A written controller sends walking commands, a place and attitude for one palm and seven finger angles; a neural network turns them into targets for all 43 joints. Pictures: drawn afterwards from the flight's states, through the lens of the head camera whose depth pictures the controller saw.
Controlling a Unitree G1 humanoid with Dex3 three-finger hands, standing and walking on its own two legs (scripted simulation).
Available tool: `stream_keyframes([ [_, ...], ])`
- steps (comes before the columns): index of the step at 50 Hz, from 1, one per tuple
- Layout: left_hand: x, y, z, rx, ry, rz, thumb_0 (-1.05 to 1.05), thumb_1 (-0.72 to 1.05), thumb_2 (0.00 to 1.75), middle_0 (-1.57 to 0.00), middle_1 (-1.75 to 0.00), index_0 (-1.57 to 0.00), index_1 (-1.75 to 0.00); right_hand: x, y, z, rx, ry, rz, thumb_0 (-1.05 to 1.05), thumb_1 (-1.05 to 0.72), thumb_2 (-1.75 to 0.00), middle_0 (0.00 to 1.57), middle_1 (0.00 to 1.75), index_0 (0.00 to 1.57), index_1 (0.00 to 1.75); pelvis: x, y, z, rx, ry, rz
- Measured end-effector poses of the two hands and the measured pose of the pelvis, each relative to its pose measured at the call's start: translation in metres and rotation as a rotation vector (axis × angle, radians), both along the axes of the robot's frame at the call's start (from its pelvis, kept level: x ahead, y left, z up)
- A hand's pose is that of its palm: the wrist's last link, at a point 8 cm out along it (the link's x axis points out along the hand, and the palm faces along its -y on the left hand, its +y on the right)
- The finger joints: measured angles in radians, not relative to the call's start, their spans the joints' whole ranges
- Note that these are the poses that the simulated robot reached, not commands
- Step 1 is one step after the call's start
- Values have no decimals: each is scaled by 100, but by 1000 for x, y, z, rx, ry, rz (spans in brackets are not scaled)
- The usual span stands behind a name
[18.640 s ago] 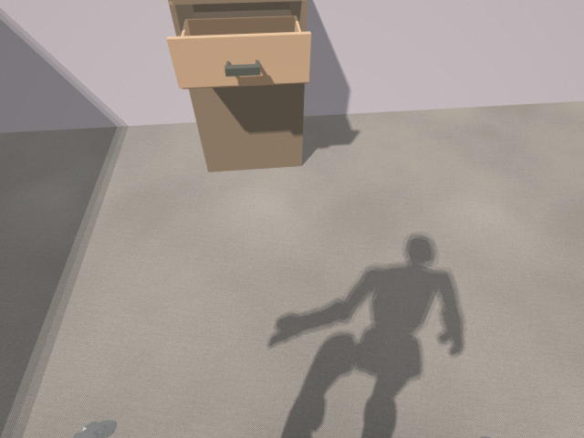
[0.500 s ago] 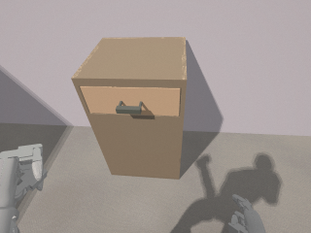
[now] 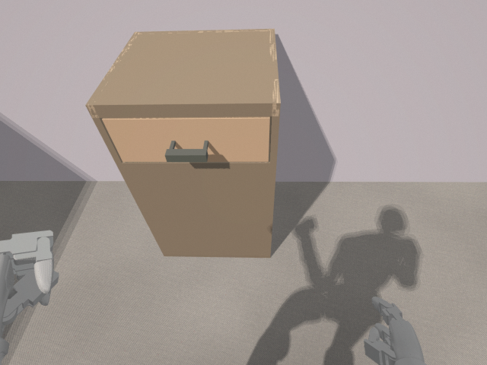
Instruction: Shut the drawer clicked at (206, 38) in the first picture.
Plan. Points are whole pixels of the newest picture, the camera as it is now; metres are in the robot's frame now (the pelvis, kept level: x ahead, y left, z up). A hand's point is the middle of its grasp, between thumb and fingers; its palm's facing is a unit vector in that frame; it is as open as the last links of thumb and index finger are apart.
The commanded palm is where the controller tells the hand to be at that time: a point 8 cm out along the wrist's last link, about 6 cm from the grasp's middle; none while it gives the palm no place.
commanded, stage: step back with the hand held close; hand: left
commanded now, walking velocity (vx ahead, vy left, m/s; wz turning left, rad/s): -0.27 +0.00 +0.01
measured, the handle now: (188, 149) +0.65 +0.21 -0.07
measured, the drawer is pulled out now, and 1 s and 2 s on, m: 0.00 0.00 0.00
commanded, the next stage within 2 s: stop stepping back and stand still in 1.02 s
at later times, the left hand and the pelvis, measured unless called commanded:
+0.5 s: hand out of the picture +0.10 +0.26 +0.15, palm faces +0.35 -0.78 -0.52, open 3.3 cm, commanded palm +0.04 +0.30 +0.17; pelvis -0.08 +0.01 -0.01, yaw +1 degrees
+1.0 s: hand out of the picture +0.03 +0.27 +0.16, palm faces +0.37 -0.81 -0.45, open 3.3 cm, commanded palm -0.03 +0.31 +0.17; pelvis -0.15 +0.03 -0.01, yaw +2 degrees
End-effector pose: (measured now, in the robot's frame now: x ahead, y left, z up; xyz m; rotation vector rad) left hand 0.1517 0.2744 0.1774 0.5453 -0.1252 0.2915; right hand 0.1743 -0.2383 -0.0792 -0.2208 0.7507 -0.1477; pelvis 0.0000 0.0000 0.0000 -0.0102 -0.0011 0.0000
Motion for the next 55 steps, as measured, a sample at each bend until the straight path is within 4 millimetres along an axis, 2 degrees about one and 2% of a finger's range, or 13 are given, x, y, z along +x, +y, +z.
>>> stream_keyframes([
  [11, -26, 15, -5, 13, 20, -11, 2, 89, 89, -140, -160, -140, -159, -35, 12, -4, -4, 46, -27, 2, -90, -90, 20, 30, 21, 30, -30, 12, -2, -8, 16, -4],
  [20, -61, 21, -2, 55, -52, -20, 2, 89, 89, -140, -160, -140, -159, -64, 24, -3, -11, 3, -3, 2, -90, -90, 20, 30, 21, 30, -63, 17, -9, -21, 9, 13],
  [29, -101, 21, -6, 26, -113, 10, 2, 89, 89, -140, -160, -140, -159, -94, 21, -10, -40, 4, 23, 2, -90, -90, 20, 30, 21, 30, -90, 16, -15, -39, -3, 20],
  [34, -106, 27, -6, -1, -176, -17, 2, 89, 89, -141, -160, -140, -159, -115, 20, -10, -79, 14, -10, 2, -90, -90, 20, 30, 21, 30, -102, 25, -18, -53, -19, 16],
  [38, -112, 35, 3, 62, -196, -26, 2, 89, 89, -141, -160, -140, -159, -128, 26, -6, -68, 5, -7, 2, -90, -90, 20, 30, 21, 30, -114, 23, -16, -75, -4, 60],
  [42, -134, 35, 8, 104, -191, -18, 2, 89, 89, -140, -160, -140, -159, -133, 32, -8, -35, -7, 41, 2, -90, -90, 20, 30, 21, 30, -125, 16, -19, -49, 46, 69],
  [46, -152, 30, 3, 53, -164, -18, 2, 89, 89, -140, -160, -140, -159, -140, 36, -14, -22, 30, 56, 2, -90, -90, 20, 30, 21, 30, -139, 21, -16, -47, 40, 39],
  [50, -158, 38, -3, 12, -157, -16, 1, 89, 89, -141, -160, -141, -159, -149, 43, -9, -45, 40, 37, 2, -90, -90, 20, 30, 21, 30, -147, 31, -13, -35, 40, 35],
  [55, -166, 45, -4, 9, -132, -52, 2, 89, 89, -141, -160, -140, -159, -165, 54, 7, -31, -36, 62, 2, -90, -90, 20, 30, 21, 30, -181, 34, -9, -32, 28, 3],
])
